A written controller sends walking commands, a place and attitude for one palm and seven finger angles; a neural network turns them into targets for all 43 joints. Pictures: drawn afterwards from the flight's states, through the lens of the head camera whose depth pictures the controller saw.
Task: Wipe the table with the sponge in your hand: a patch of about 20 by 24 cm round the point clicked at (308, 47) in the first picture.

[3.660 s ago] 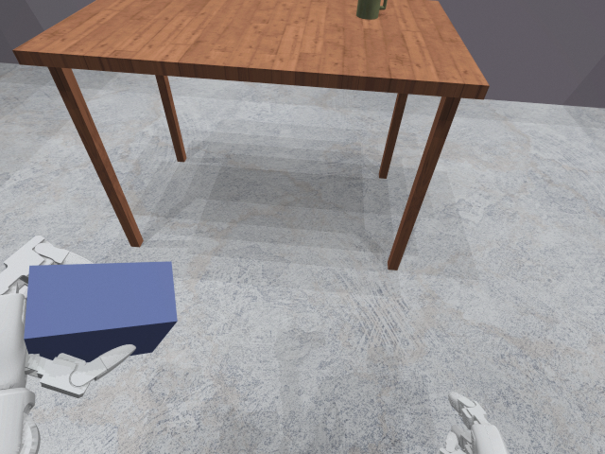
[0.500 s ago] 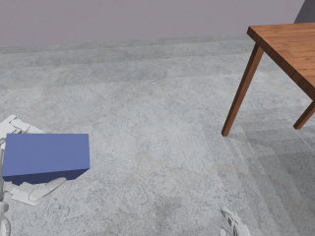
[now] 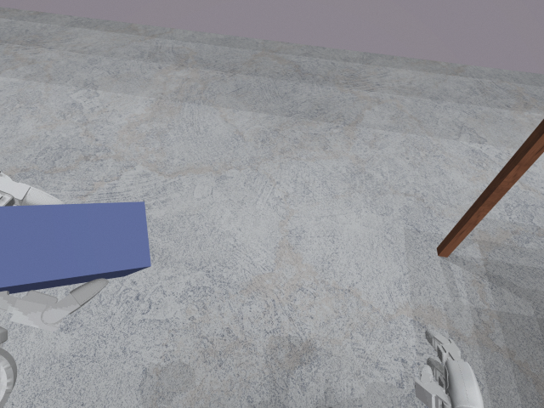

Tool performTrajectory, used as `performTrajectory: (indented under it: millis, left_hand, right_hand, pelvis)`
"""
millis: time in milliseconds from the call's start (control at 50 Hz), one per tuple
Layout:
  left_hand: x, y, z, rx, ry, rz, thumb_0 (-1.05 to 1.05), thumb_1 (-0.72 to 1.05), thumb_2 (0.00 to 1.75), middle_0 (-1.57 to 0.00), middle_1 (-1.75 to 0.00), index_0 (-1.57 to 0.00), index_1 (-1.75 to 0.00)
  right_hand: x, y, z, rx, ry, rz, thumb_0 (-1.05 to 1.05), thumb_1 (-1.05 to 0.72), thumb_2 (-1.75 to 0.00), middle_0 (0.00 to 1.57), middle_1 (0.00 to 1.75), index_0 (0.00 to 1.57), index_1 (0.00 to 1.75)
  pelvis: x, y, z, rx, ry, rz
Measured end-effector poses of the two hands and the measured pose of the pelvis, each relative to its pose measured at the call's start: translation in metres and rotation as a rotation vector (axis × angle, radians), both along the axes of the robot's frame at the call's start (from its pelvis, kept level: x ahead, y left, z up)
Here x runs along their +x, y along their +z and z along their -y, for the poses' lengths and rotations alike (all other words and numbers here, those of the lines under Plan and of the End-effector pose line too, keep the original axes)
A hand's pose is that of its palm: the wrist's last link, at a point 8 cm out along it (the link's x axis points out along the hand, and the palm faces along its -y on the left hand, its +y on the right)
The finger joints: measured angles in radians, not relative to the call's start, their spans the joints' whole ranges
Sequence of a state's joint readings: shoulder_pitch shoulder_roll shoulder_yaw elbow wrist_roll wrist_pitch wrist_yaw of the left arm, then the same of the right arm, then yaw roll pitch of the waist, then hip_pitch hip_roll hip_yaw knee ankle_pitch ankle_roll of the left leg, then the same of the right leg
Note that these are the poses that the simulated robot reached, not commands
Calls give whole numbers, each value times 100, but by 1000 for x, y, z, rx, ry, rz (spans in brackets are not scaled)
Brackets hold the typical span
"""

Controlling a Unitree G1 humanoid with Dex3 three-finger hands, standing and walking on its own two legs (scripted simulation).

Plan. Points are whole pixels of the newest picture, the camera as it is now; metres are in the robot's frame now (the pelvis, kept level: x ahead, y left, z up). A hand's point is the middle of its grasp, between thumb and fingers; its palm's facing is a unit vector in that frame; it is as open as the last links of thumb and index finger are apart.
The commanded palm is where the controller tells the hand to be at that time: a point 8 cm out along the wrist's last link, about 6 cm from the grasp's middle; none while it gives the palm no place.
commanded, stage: walk to a spot facing it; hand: left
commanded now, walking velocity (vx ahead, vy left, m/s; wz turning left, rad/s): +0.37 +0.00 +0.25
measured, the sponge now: (92, 248) +0.24 +0.21 +0.18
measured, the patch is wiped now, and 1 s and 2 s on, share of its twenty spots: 0.00 0.00 0.00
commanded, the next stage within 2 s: turn to face it in 1.02 s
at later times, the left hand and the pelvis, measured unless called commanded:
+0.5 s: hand (80, 222) +0.26 +0.23 +0.18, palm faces +0.52 -0.72 -0.45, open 10.5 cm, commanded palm +0.19 +0.27 +0.20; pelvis +0.10 -0.04 +0.02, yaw +13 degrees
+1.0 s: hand (88, 166) +0.34 +0.25 +0.19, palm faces +0.67 -0.55 -0.50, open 10.5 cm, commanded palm +0.27 +0.27 +0.20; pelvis +0.23 -0.05 +0.00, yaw +23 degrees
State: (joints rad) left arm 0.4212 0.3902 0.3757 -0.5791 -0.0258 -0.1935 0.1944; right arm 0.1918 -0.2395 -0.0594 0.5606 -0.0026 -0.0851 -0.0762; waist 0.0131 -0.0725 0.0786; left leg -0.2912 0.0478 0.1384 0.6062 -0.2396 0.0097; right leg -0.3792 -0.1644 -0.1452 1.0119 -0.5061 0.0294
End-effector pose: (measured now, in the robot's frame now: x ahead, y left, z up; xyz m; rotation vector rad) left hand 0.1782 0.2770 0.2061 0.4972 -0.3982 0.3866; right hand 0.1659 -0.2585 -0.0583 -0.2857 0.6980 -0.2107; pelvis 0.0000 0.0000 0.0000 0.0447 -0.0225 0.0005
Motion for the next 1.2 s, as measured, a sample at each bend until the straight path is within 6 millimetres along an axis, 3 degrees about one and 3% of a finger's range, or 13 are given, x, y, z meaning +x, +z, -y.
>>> performTrajectory:
  millis: [120, 200, 260, 320, 460, 560, 640, 720, 820, 900, 980, 1020, 1200]
  left_hand:
    - [7, 2, 9, 16, 15, -68, -1, -52, 101, -69, -136, -69, -137]
    - [4, 14, 27, 78, 42, -84, 0, -52, 101, -69, -136, -69, -137]
    - [6, 11, 33, 116, 98, -82, 0, -52, 101, -69, -136, -69, -137]
    - [13, 3, 28, 49, 157, -110, 0, -52, 101, -69, -136, -69, -137]
    - [31, -6, 21, -21, 205, -195, 0, -52, 101, -69, -136, -69, -137]
    - [46, 1, 10, -11, 200, -131, 0, -52, 101, -69, -136, -69, -137]
    - [63, 2, -10, 32, 201, -14, 0, -52, 101, -69, -136, -69, -137]
    - [85, 1, -24, 60, 219, -19, 0, -52, 101, -69, -136, -69, -137]
    - [92, 12, -11, 53, 238, -83, 0, -52, 101, -69, -136, -69, -137]
    - [95, 16, 4, 77, 292, -131, 0, -52, 101, -69, -136, -69, -137]
    - [104, 7, 10, 82, 396, -142, 0, -52, 101, -69, -136, -69, -137]
    - [108, 1, 8, 32, 435, -148, 0, -52, 101, -69, -136, -69, -137]
    - [121, -1, 4, -13, 462, -196, 0, -52, 101, -69, -136, -69, -137]
  right_hand:
    - [20, -9, -47, 167, 87, -21, 1, -91, -90, 20, 30, 20, 30]
    - [34, -25, -60, 235, 156, -58, 1, -90, -90, 20, 30, 21, 30]
    - [49, -46, -54, 240, 206, -107, 1, -90, -90, 21, 30, 21, 30]
    - [65, -51, -39, 197, 238, -169, 2, -90, -90, 21, 30, 21, 30]
    - [112, -16, 1, 60, 222, -163, 2, -90, -90, 20, 30, 21, 30]
    - [152, 5, 6, -40, 234, -121, 2, -91, -90, 20, 30, 20, 30]
    - [188, 3, -10, -61, 227, -39, 2, -91, -90, 20, 30, 20, 30]
    - [208, -4, -46, 52, 248, -35, 1, -91, -90, 20, 30, 20, 30]
    - [221, -10, -86, 177, 330, -73, 1, -91, -90, 20, 30, 20, 30]
    - [237, -25, -99, 227, 402, -122, 1, -90, -90, 20, 30, 21, 30]
    - [267, -51, -94, 213, 472, -170, 1, -90, -90, 21, 30, 21, 30]
    - [284, -53, -86, 172, 499, -196, 1, -90, -90, 21, 30, 21, 30]
    - [361, -7, -61, 6, 497, -109, 2, -91, -90, 20, 30, 20, 30]
  pelvis:
    - [18, 10, 14, -29, 48, -14]
    - [37, 9, 28, -41, 73, -10]
    - [49, -1, 40, -36, 116, 0]
    - [59, 3, 44, -23, 141, 11]
    - [89, 22, 45, -2, 206, -13]
    - [114, 19, 34, -7, 231, -29]
    - [133, -1, 18, -20, 242, -13]
    - [148, 2, 20, -34, 279, -4]
    - [176, 14, 25, -61, 307, -29]
    - [203, 14, 35, -63, 337, -25]
    - [226, 1, 48, -47, 391, -8]
    - [232, 3, 50, -30, 417, 0]
    - [260, 18, 47, 2, 487, -31]
